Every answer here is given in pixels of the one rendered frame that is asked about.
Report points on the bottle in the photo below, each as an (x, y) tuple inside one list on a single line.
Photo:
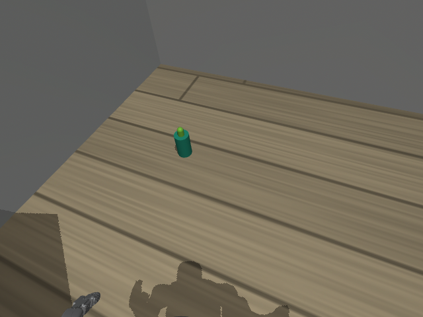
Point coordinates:
[(182, 140)]

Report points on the left robot hand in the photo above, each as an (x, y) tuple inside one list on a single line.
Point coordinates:
[(82, 305)]

